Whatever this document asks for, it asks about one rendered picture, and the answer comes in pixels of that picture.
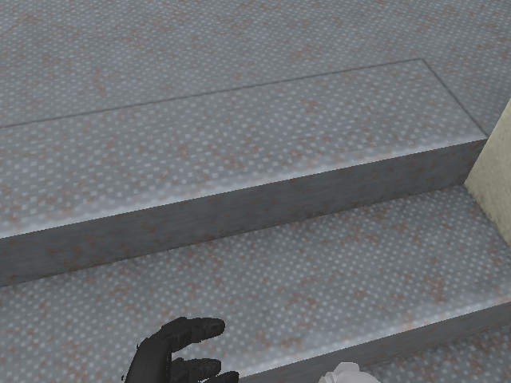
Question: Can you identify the robot left hand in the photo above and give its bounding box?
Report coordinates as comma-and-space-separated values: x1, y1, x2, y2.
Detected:
121, 317, 239, 383

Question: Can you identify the robot right shin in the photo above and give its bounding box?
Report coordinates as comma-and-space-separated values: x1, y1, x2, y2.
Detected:
334, 362, 359, 375

